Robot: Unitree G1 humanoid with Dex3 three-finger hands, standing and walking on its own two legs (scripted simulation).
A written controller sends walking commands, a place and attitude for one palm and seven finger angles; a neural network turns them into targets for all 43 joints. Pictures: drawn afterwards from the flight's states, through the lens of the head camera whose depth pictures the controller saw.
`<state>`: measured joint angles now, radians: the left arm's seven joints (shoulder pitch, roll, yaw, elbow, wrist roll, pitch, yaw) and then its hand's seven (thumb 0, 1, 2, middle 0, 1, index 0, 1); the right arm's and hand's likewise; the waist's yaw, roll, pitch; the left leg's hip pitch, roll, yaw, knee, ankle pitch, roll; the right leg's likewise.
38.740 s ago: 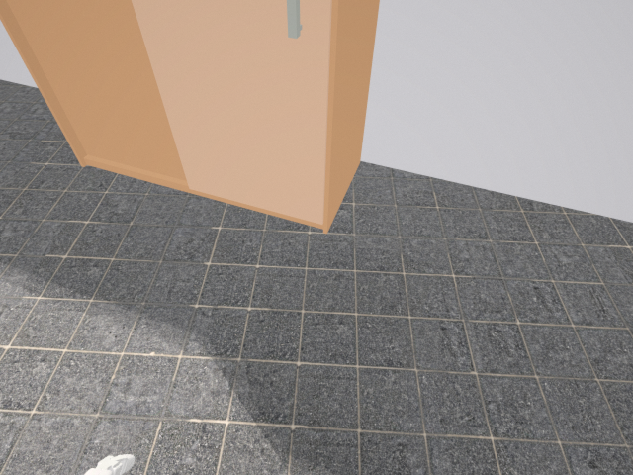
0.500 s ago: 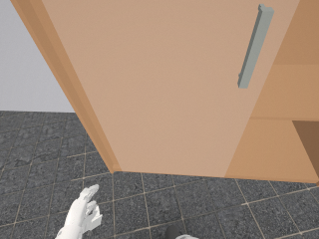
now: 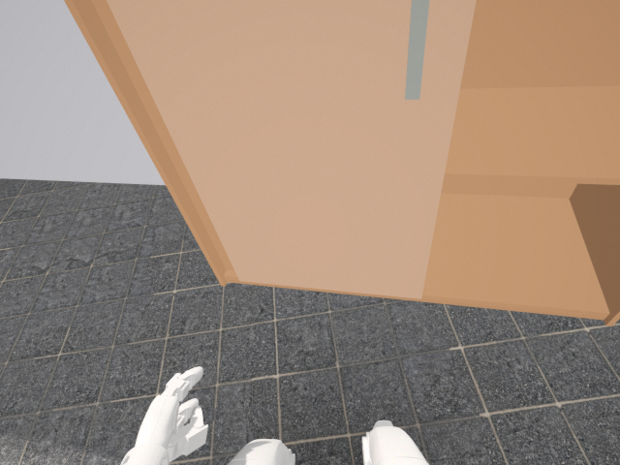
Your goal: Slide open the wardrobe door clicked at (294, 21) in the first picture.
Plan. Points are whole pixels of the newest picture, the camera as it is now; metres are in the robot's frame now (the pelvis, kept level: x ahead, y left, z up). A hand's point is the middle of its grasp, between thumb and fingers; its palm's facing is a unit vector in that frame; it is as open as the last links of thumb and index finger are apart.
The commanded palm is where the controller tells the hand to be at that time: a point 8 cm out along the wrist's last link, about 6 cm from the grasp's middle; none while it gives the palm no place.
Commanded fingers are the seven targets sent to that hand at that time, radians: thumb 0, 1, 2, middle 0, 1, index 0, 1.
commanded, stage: stop stepping back and stand still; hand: right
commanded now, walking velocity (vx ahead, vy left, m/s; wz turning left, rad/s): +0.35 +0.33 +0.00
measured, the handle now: (417, 26) +0.72 -0.16 +0.22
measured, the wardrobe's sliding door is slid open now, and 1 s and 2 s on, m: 0.57 0.57 0.57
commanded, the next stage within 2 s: let the arm hang, fingers relaxed in 1.02 s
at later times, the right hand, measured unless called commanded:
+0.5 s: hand out of the picture +0.01 -0.36 +0.22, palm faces +0.49 +0.79 -0.37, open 7.4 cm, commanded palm -0.06 -0.39 +0.23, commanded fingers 0.00 -0.90 -0.90 0.20 0.30 0.20 0.30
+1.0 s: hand out of the picture -0.03 -0.37 +0.23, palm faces +0.52 +0.73 -0.44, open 7.4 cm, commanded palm -0.11 -0.40 +0.23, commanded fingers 0.00 -0.90 -0.90 0.20 0.30 0.20 0.30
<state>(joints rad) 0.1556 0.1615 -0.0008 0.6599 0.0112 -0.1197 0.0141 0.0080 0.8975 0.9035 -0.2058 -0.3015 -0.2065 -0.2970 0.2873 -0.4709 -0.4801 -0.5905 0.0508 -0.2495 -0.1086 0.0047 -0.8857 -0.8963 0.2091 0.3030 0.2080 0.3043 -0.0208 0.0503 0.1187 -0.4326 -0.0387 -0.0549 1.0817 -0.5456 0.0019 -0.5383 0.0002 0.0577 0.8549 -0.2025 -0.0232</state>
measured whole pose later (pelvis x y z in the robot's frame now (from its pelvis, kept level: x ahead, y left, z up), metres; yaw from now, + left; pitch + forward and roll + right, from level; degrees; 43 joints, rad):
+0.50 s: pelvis -0.19 -0.09 +0.04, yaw -2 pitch -5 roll +1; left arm 0.24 0.16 0.01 0.63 0.00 -0.08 0.02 0.01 0.90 0.90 -0.20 -0.30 -0.20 -0.30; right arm 0.45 -0.40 -0.42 -0.51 0.03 -0.17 -0.13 0.01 -0.89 -0.90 0.20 0.30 0.20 0.30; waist 0.00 0.06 0.02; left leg -0.49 -0.01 0.07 1.06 -0.36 0.00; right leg -0.28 -0.10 -0.06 0.60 -0.26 0.02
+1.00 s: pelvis -0.22 -0.09 +0.03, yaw -5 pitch -2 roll -2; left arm 0.22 0.20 0.03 0.64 0.00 -0.11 0.07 0.01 0.90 0.90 -0.20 -0.30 -0.20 -0.30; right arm 0.45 -0.44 -0.44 -0.49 0.03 -0.22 -0.17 0.01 -0.89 -0.90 0.21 0.30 0.21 0.30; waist 0.01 0.06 0.04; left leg -0.38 0.02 0.04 0.87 -0.46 0.00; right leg -0.30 -0.07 -0.12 0.60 -0.25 0.02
